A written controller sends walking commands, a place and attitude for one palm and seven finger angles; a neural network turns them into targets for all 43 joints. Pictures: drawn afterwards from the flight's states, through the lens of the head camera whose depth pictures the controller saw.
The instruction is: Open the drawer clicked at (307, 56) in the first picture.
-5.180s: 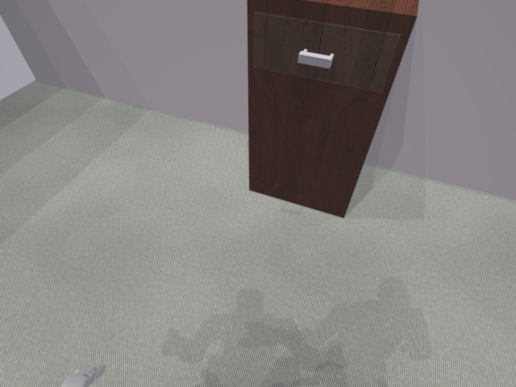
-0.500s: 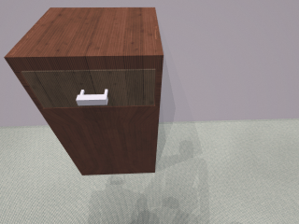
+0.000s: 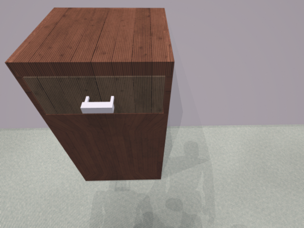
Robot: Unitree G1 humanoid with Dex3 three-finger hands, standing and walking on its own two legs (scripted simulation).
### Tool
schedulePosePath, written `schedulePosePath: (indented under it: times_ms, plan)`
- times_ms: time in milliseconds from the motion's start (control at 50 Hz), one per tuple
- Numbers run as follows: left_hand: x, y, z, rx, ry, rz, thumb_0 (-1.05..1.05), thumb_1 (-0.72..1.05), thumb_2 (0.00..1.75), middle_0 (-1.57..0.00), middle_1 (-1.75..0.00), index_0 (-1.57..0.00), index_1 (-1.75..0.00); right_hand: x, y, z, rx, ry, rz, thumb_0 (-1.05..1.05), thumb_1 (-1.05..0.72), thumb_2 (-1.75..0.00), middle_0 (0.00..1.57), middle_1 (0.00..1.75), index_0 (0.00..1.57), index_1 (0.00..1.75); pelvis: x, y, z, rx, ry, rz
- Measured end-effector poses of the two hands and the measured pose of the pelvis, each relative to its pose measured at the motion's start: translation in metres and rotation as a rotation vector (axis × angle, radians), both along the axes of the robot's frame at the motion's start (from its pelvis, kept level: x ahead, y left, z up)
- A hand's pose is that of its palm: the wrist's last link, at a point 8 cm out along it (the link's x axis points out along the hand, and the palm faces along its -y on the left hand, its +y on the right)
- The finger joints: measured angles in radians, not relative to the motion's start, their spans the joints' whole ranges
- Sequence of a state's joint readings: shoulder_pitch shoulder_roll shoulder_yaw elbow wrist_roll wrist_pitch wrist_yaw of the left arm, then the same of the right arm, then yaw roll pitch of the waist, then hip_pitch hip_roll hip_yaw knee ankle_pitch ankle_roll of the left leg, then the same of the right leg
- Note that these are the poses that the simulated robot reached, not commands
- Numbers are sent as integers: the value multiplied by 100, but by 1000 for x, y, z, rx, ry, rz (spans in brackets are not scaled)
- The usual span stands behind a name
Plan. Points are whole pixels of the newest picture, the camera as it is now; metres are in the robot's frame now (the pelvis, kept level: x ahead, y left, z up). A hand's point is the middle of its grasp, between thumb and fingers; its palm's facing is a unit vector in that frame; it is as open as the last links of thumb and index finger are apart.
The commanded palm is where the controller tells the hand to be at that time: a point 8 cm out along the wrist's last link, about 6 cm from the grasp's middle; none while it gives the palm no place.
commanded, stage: come to a stop and stand still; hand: left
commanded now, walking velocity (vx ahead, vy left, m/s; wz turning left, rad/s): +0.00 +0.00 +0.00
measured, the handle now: (98, 103) +0.50 +0.22 +0.01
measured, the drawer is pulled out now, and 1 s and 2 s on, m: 0.00 0.00 0.00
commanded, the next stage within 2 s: look again from close up in 0.26 s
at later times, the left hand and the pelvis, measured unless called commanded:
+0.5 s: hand out of the picture -0.01 +0.17 -0.18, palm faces -0.01 -0.98 -0.19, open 7.4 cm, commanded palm none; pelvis +0.00 +0.01 -0.01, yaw +0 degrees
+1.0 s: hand out of the picture +0.00 +0.21 -0.18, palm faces -0.06 -0.97 -0.24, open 7.4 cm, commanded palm +0.09 +0.26 -0.07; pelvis -0.01 +0.03 -0.01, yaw -1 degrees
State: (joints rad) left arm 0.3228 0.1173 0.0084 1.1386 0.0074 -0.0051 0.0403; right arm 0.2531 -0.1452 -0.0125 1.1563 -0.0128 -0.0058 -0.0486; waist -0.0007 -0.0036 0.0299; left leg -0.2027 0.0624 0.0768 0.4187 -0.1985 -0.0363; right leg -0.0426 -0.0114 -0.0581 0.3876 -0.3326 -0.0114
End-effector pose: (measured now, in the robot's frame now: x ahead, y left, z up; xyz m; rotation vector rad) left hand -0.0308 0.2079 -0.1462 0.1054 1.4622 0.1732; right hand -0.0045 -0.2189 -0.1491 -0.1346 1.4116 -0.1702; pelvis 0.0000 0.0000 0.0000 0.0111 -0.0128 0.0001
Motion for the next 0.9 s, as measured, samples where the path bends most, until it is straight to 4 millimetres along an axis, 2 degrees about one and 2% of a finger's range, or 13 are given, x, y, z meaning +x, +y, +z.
schedulePosePath:
  times_ms: [240, 360, 440, 560, 700, 900]
  plan:
    - [19, 7, 2, 21, -28, -15, 1, 91, 90, -20, -30, -20, -29, 7, 0, -1, 6, 0, 3, 1, -93, -90, 20, 30, 20, 30, 8, 0, 0, 4, -3, -1]
    - [21, 7, 3, 22, -32, -14, 1, 91, 90, -20, -30, -20, -29, 6, 0, -1, 11, 9, 4, 1, -92, -90, 20, 30, 20, 30, 9, -2, 0, 5, -5, 2]
    - [19, 8, 1, 25, -48, -53, 1, 91, 90, -20, -30, -20, -29, 9, -3, -4, 2, -20, 5, 1, -93, -90, 20, 30, 20, 30, 3, 5, -4, -25, 13, -11]
    - [27, 26, -10, 23, -71, -64, 1, 91, 90, -20, -30, -20, -30, 13, 6, -5, -16, -81, 13, 1, -92, -90, 20, 30, 20, 30, 0, 16, -12, -21, -1, -8]
    - [39, 45, -8, 37, -121, -78, 1, 91, 90, -20, -30, -20, -29, 10, 18, -6, -12, -82, 23, 1, -93, -90, 20, 30, 20, 30, -6, 26, -13, -19, -9, -11]
    - [28, 55, -4, 44, -77, -82, 1, 91, 90, -20, -30, -20, -29, -1, 23, -2, -2, -45, 26, 1, -92, -90, 20, 30, 20, 30, -8, 29, -8, -7, 10, -14]
